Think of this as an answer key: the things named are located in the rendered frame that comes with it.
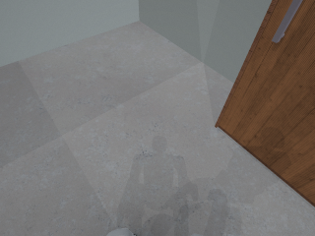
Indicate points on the wardrobe door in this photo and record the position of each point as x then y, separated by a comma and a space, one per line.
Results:
272, 110

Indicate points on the handle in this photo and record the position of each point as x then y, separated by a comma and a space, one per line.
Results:
286, 20

